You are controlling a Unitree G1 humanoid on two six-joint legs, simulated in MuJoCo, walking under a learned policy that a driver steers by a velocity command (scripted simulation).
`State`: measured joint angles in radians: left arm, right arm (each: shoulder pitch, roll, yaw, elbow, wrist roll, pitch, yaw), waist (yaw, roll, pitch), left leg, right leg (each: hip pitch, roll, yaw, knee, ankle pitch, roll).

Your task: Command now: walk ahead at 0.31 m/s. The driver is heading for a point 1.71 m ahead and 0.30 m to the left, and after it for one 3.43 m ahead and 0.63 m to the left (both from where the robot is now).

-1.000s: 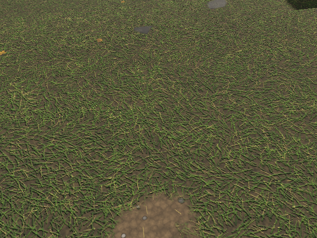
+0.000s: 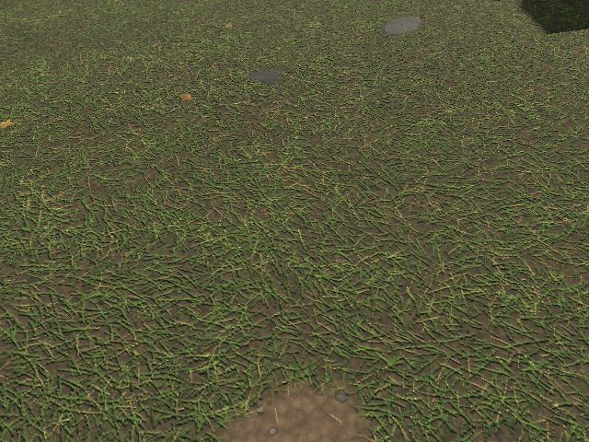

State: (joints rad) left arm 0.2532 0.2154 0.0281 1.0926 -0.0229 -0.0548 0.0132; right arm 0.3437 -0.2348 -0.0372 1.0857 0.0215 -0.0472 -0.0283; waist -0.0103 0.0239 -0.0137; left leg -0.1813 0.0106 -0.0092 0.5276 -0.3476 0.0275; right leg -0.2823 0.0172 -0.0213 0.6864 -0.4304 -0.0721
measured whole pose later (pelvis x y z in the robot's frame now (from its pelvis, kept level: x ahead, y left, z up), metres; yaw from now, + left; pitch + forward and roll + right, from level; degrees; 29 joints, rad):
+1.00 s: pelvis +0.39 +0.02 +0.00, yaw +0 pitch +1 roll +1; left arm 0.20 0.22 0.06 0.98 -0.01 -0.03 0.04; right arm 0.20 -0.24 -0.03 0.99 0.01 -0.05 -0.01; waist -0.01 0.02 -0.03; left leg -0.24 -0.04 0.07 0.51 -0.33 0.07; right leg -0.33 -0.05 0.01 0.55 -0.26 0.00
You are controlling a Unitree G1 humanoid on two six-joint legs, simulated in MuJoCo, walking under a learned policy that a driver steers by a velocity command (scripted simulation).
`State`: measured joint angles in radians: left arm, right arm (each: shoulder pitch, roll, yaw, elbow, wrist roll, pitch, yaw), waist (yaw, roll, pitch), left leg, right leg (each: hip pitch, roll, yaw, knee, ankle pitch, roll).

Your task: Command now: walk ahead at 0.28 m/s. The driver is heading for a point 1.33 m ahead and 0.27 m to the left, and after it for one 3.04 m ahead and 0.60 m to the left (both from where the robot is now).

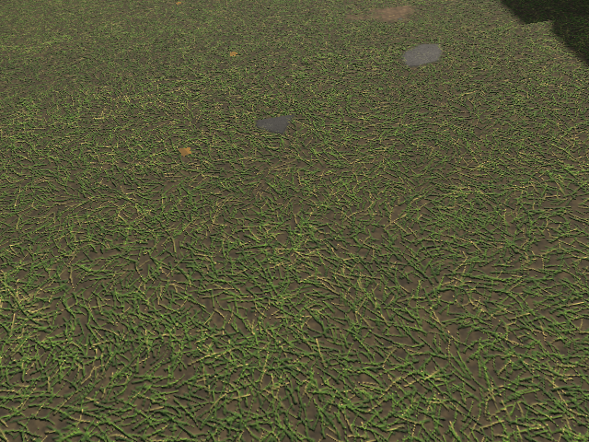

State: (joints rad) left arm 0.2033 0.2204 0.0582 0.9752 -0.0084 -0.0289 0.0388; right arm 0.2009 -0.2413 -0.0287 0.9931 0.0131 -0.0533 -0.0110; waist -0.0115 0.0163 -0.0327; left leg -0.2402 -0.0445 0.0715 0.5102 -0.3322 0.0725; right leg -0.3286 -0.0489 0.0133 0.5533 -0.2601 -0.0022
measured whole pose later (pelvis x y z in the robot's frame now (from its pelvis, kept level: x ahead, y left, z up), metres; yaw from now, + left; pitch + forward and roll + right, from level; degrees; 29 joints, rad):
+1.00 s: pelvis +0.47 +0.02 +0.01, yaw +5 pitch +0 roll -1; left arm 0.17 0.22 0.07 0.93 0.05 -0.11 -0.02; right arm 0.29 -0.25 -0.07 0.98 -0.04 -0.09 0.01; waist 0.00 0.04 0.05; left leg -0.52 0.08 -0.07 1.20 -0.29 0.07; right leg -0.25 0.03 -0.14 0.39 -0.15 -0.07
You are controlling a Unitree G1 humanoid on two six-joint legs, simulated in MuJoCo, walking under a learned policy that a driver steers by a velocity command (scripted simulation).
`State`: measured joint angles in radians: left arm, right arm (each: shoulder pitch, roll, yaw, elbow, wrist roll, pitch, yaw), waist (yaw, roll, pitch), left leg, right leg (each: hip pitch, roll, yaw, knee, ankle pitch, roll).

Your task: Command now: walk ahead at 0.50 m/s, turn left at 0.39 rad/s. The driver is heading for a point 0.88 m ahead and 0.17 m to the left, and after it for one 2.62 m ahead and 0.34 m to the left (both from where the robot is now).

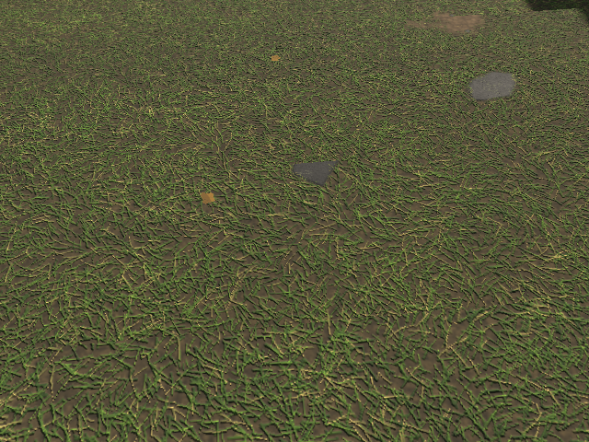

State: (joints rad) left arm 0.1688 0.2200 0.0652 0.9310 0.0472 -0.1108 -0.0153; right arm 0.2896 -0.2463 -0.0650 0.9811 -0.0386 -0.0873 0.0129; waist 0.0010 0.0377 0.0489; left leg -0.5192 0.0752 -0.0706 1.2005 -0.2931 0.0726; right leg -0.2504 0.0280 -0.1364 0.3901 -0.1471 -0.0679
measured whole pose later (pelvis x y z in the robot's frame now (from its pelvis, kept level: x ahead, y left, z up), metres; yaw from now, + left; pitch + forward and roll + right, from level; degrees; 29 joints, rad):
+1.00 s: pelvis +0.57 +0.13 -0.03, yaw +10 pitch +1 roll -1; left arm 0.27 0.24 0.06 0.90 0.06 -0.15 -0.04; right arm 0.33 -0.23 -0.02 0.92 -0.07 -0.10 0.05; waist 0.02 0.03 0.00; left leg -0.34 -0.04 -0.08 1.28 -0.47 0.01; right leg -0.40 0.09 -0.05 0.69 -0.30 -0.12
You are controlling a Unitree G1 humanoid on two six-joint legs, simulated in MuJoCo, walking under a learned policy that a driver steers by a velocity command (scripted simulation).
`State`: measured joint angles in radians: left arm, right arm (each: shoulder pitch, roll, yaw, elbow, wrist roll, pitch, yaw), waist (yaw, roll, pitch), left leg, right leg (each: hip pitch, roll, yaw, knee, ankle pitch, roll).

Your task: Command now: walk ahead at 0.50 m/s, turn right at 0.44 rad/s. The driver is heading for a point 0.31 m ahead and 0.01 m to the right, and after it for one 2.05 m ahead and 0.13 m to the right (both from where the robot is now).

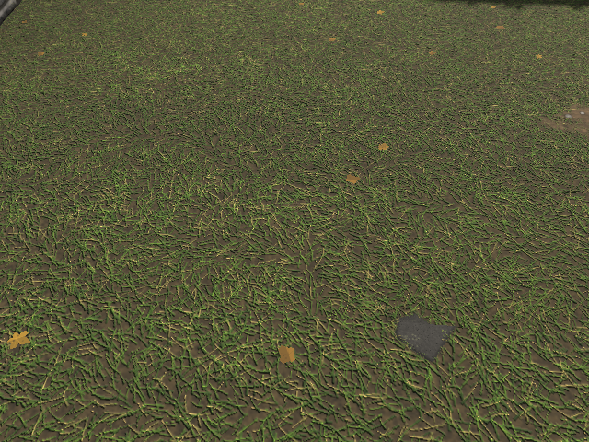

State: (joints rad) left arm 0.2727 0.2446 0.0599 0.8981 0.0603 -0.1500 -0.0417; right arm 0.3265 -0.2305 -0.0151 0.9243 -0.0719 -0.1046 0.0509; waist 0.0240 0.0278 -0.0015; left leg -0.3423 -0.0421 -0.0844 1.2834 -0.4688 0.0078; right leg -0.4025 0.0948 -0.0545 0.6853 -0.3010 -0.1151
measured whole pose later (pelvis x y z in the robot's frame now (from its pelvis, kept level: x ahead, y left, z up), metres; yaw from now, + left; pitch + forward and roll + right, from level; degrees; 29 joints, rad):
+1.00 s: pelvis +0.35 +0.01 -0.17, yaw -12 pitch +1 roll +2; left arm 0.20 0.24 0.06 0.93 0.00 -0.08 -0.07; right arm 0.22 -0.23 -0.08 0.89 0.00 -0.08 0.06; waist 0.01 -0.02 -0.01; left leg -0.25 -0.01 0.12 0.55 -0.32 0.03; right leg -0.32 -0.07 -0.04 0.63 -0.33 0.01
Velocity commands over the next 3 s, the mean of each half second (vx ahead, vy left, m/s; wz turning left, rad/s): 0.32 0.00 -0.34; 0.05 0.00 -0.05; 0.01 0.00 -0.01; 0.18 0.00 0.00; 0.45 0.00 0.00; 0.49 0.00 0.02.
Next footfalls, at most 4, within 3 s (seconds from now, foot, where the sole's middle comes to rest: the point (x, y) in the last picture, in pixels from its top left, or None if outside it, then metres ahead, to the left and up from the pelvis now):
0.42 left None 0.39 0.11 -0.93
0.70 right None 0.36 -0.12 -0.93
2.24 left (303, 363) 0.79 0.04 -0.93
2.92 right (410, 304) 1.11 -0.32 -1.12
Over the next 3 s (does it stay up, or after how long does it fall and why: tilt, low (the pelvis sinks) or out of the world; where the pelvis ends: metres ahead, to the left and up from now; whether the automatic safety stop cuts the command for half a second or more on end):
stays up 1.04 -0.19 -0.34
